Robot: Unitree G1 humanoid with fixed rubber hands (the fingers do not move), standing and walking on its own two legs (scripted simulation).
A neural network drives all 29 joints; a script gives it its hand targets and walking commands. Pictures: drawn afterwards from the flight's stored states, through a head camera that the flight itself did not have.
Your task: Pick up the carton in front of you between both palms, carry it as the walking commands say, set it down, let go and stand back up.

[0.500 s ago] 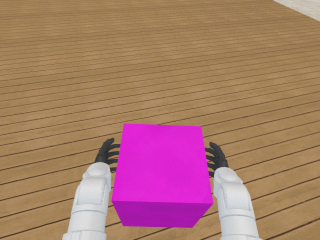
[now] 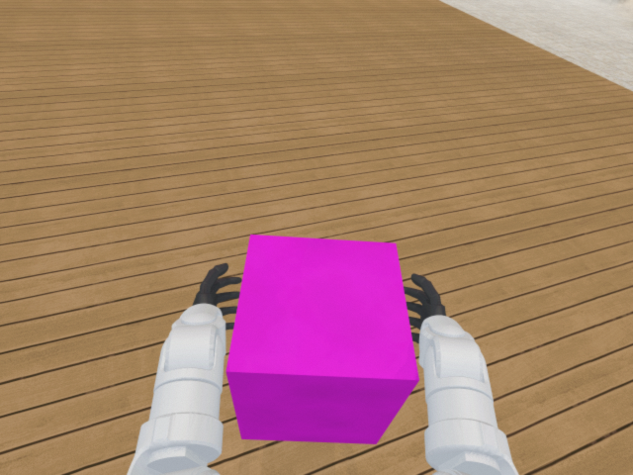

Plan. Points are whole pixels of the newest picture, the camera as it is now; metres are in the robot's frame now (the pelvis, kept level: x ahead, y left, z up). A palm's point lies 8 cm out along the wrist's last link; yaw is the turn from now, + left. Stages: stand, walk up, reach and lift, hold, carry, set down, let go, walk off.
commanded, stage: set down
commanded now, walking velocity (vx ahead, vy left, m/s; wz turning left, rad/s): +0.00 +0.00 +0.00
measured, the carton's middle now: (316, 344) +0.32 +0.00 -0.04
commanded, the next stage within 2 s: none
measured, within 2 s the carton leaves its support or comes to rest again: neither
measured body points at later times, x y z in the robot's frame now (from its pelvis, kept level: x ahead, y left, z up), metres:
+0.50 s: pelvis -0.03 -0.04 -0.08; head +0.20 -0.01 +0.31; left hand +0.36 +0.16 -0.17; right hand +0.38 -0.14 -0.17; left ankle +0.06 +0.10 -0.74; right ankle +0.00 -0.17 -0.74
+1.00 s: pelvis -0.05 -0.03 -0.20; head +0.22 +0.01 +0.16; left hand +0.40 +0.17 -0.31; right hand +0.44 -0.13 -0.30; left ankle +0.06 +0.10 -0.74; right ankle +0.00 -0.17 -0.74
